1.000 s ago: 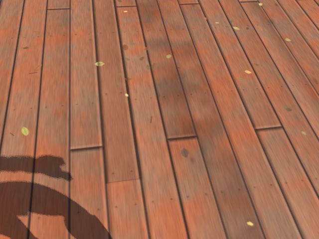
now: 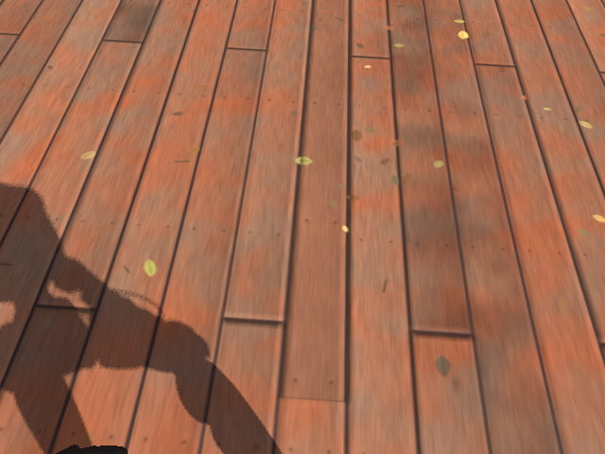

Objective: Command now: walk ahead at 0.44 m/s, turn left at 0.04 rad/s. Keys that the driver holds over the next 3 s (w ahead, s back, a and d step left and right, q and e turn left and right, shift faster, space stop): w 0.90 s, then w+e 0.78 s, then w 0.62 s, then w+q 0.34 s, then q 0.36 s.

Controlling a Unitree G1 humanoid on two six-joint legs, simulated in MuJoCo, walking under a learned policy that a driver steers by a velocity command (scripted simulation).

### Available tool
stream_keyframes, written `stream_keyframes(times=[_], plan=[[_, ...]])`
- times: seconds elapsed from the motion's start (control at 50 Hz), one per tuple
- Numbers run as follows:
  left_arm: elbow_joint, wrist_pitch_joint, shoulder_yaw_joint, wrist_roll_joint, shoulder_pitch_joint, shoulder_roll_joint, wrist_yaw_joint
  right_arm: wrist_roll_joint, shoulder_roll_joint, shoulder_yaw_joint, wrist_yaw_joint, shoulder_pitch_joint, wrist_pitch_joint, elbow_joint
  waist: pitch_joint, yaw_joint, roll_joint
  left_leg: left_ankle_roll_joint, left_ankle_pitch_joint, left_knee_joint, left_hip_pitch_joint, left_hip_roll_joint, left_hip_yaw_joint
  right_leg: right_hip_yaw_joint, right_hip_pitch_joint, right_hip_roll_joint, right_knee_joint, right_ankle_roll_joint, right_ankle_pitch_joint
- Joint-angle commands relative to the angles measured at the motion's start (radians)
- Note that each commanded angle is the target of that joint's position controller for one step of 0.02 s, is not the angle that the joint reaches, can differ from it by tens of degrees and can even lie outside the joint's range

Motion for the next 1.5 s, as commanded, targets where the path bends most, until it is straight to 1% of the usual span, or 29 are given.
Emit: stream_keyframes(times=[0.02, 0.06, 0.1, 0.12, 0.14, 0.16, 0.18, 0.22, 0.32, 0.52, 0.6, 0.64, 0.66, 0.68, 0.7, 0.72, 0.76, 0.84, 0.98, 1.08, 1.14, 1.18, 1.2, 1.22, 1.24, 1.26, 1.28, 1.36, 1.5], plan=[[-0.113, -0.025, 0.008, -0.005, -0.146, 0.071, -0.012, 0.011, -0.190, -0.051, -0.004, -0.007, -0.010, -0.037, 0.109, 0.017, 0.148, 0.157, 0.247, -0.067, -0.091, 0.271, -0.130, -0.004, 0.013, 0.015, -0.069, -0.034, -0.004], [-0.104, -0.026, 0.020, -0.001, -0.089, 0.102, -0.007, 0.009, -0.208, -0.057, -0.005, -0.017, -0.003, -0.032, 0.059, 0.060, 0.161, 0.136, 0.489, 0.023, -0.049, 0.274, -0.113, -0.030, 0.113, 0.047, -0.088, -0.069, -0.056], [-0.037, -0.020, 0.057, 0.002, 0.168, 0.168, 0.014, -0.001, -0.184, -0.045, -0.011, -0.014, 0.007, -0.031, -0.131, 0.190, 0.142, 0.084, 0.761, 0.362, -0.137, 0.193, -0.032, -0.055, 0.496, 0.075, -0.091, -0.128, -0.056], [-0.012, -0.015, 0.072, 0.018, 0.324, 0.241, 0.025, -0.021, -0.113, -0.020, -0.014, 0.025, 0.005, -0.062, -0.295, 0.224, -0.011, 0.036, 0.465, 0.709, -0.404, 0.114, 0.004, 0.226, 0.835, -0.140, -0.083, -0.211, -0.139], [0.007, -0.018, 0.074, 0.023, 0.367, 0.281, 0.012, -0.001, -0.021, 0.006, -0.012, 0.121, -0.015, -0.069, -0.425, 0.167, -0.288, -0.010, -0.252, 0.994, -0.665, -0.059, -0.068, 0.726, 1.006, -0.326, -0.275, -0.334, -0.440], [0.003, -0.021, 0.047, 0.010, 0.317, 0.180, 0.014, 0.025, -0.137, -0.020, -0.004, 0.019, -0.029, -0.066, -0.299, 0.194, -0.179, -0.004, -0.242, 1.093, -0.776, -0.002, -0.137, 0.729, 0.917, -0.302, -0.357, -0.292, -0.547], [0.000, -0.019, 0.037, 0.008, 0.250, 0.151, 0.019, 0.039, -0.171, -0.030, 0.003, -0.073, -0.038, -0.090, -0.156, 0.178, -0.115, 0.010, -0.151, 1.085, -0.820, 0.052, -0.093, 0.572, 0.783, -0.276, -0.363, -0.257, -0.478], [-0.011, -0.018, 0.029, 0.027, 0.159, 0.121, 0.020, 0.010, -0.146, -0.028, 0.000, -0.132, -0.044, -0.092, -0.050, 0.122, -0.012, 0.011, -0.007, 0.991, -0.754, 0.126, -0.060, 0.388, 0.562, -0.199, -0.394, -0.240, -0.239], [0.015, -0.044, 0.026, 0.020, 0.139, 0.109, 0.024, -0.006, -0.088, -0.019, -0.002, -0.132, -0.007, -0.085, 0.000, 0.068, -0.031, -0.031, 0.111, 0.860, -0.710, 0.164, -0.041, 0.215, 0.407, -0.153, -0.508, -0.274, -0.081], [0.100, -0.006, 0.038, 0.000, 0.296, 0.168, 0.046, 0.004, -0.058, 0.001, 0.041, -0.455, -0.046, -0.183, 0.070, 0.174, -0.001, -0.023, 0.413, 0.345, -0.712, 0.099, 0.009, 0.089, 0.568, -0.161, -0.478, -0.222, 0.041], [0.115, 0.019, 0.048, -0.001, 0.288, 0.193, 0.055, 0.001, -0.106, -0.018, 0.052, -0.397, -0.047, -0.184, 0.009, 0.110, -0.036, 0.034, 0.252, 0.293, -0.602, 0.051, 0.033, 0.090, 0.691, -0.193, -0.329, -0.182, 0.327], [0.104, 0.029, 0.030, 0.013, 0.272, 0.157, 0.061, -0.003, -0.185, -0.059, 0.036, -0.122, -0.043, -0.111, -0.191, -0.028, -0.012, 0.099, 0.276, 0.291, -0.178, 0.053, 0.037, 0.020, 0.563, -0.106, 0.034, -0.128, 0.436], [0.067, 0.014, -0.005, 0.028, 0.370, 0.054, 0.056, -0.028, -0.294, -0.082, 0.028, -0.001, -0.039, -0.098, -0.366, -0.011, 0.182, 0.232, 0.213, 0.313, 0.231, 0.319, -0.357, -0.022, 0.199, 0.018, 0.425, -0.064, 0.052], [0.082, -0.007, -0.015, 0.015, 0.391, 0.035, 0.050, -0.011, -0.250, -0.073, 0.032, 0.029, -0.037, -0.084, -0.453, -0.009, 0.318, 0.321, 0.047, 0.139, 0.343, 0.418, -0.719, 0.080, -0.025, 0.130, 0.633, -0.039, -0.533], [0.065, -0.023, 0.011, -0.013, 0.304, 0.141, 0.042, -0.004, -0.180, -0.049, 0.033, -0.028, -0.037, -0.090, -0.307, -0.022, 0.219, 0.270, -0.042, 0.104, 0.247, 0.387, -0.624, 0.136, -0.132, 0.062, 0.705, -0.053, -0.514], [0.039, -0.033, 0.013, -0.025, 0.218, 0.149, 0.038, -0.006, -0.154, -0.040, 0.030, -0.093, -0.035, -0.099, -0.187, -0.005, 0.161, 0.237, -0.001, 0.087, 0.108, 0.347, -0.477, 0.102, -0.148, 0.011, 0.680, -0.064, -0.428], [0.035, -0.026, 0.017, 0.003, 0.177, 0.131, 0.041, -0.018, -0.107, -0.025, 0.034, -0.189, -0.041, -0.103, -0.066, 0.058, 0.097, 0.209, 0.176, 0.023, -0.123, 0.269, -0.307, 0.083, -0.074, -0.062, 0.551, -0.052, -0.295], [0.048, 0.010, 0.007, 0.014, 0.208, 0.074, 0.046, -0.013, -0.124, -0.031, 0.034, -0.206, -0.062, -0.076, -0.031, 0.108, 0.108, 0.232, 0.333, -0.066, -0.255, 0.233, -0.172, 0.065, -0.008, -0.083, 0.449, -0.007, -0.200], [-0.006, -0.004, -0.010, 0.008, -0.016, 0.035, 0.028, -0.013, -0.170, -0.040, 0.012, -0.133, -0.051, -0.014, 0.031, 0.027, 0.089, 0.179, 0.331, -0.108, -0.205, 0.198, 0.009, 0.016, -0.012, -0.046, 0.041, 0.001, 0.148], [-0.063, -0.006, -0.006, -0.001, -0.111, 0.050, 0.000, -0.005, -0.179, -0.049, 0.005, -0.086, -0.027, 0.037, 0.060, 0.005, 0.080, 0.152, 0.378, -0.050, -0.010, 0.275, 0.051, 0.034, -0.084, -0.019, -0.053, -0.055, 0.064], [-0.072, -0.004, 0.010, 0.007, -0.055, 0.080, -0.012, -0.003, -0.205, -0.059, -0.007, -0.118, -0.006, 0.033, 0.004, 0.054, 0.111, 0.115, 0.742, 0.103, 0.054, 0.281, 0.094, -0.033, 0.022, 0.039, -0.059, -0.103, -0.079], [-0.012, 0.003, 0.061, 0.005, 0.198, 0.163, 0.000, -0.009, -0.196, -0.053, -0.024, -0.133, 0.012, 0.013, -0.155, 0.182, 0.086, 0.057, 0.910, 0.467, -0.059, 0.213, 0.169, -0.058, 0.391, 0.109, -0.093, -0.157, -0.056], [0.000, 0.011, 0.096, 0.009, 0.333, 0.277, 0.016, -0.027, -0.132, -0.027, -0.025, -0.069, -0.002, -0.033, -0.286, 0.192, -0.083, -0.003, 0.569, 0.841, -0.427, 0.122, 0.189, 0.312, 0.783, -0.112, -0.081, -0.289, -0.075], [-0.010, 0.010, 0.088, -0.011, 0.324, 0.268, 0.015, -0.038, -0.060, 0.002, -0.009, -0.044, -0.035, -0.041, -0.392, 0.154, -0.216, -0.049, -0.229, 1.110, -0.735, -0.067, 0.044, 0.794, 0.993, -0.273, -0.260, -0.427, -0.235], [-0.014, 0.007, 0.065, -0.004, 0.321, 0.197, 0.015, -0.001, -0.149, -0.018, 0.011, -0.120, -0.068, -0.055, -0.346, 0.197, -0.134, -0.023, -0.218, 1.172, -0.847, 0.000, -0.091, 0.753, 0.973, -0.260, -0.312, -0.383, -0.314], [-0.020, 0.004, 0.057, 0.004, 0.281, 0.166, 0.019, 0.023, -0.161, -0.018, 0.019, -0.200, -0.086, -0.083, -0.223, 0.191, -0.074, -0.003, -0.142, 1.139, -0.874, 0.042, -0.072, 0.612, 0.850, -0.224, -0.319, -0.346, -0.269], [-0.029, 0.002, 0.052, 0.008, 0.224, 0.150, 0.020, 0.008, -0.152, -0.016, 0.014, -0.234, -0.094, -0.092, -0.130, 0.153, 0.020, -0.001, -0.075, 1.041, -0.850, 0.081, -0.061, 0.509, 0.698, -0.183, -0.333, -0.320, -0.166], [-0.063, 0.001, 0.045, 0.017, 0.143, 0.125, 0.034, -0.031, -0.130, -0.025, 0.005, -0.204, -0.059, -0.094, -0.069, 0.071, -0.012, -0.051, 0.015, 0.853, -0.691, 0.118, -0.047, 0.367, 0.438, -0.110, -0.400, -0.321, 0.082], [-0.026, 0.015, 0.060, 0.000, 0.239, 0.166, 0.068, -0.021, -0.072, -0.004, 0.011, -0.434, -0.058, -0.159, -0.018, 0.151, -0.032, -0.099, 0.401, 0.395, -0.591, 0.035, -0.019, 0.264, 0.327, -0.020, -0.391, -0.238, -0.002]])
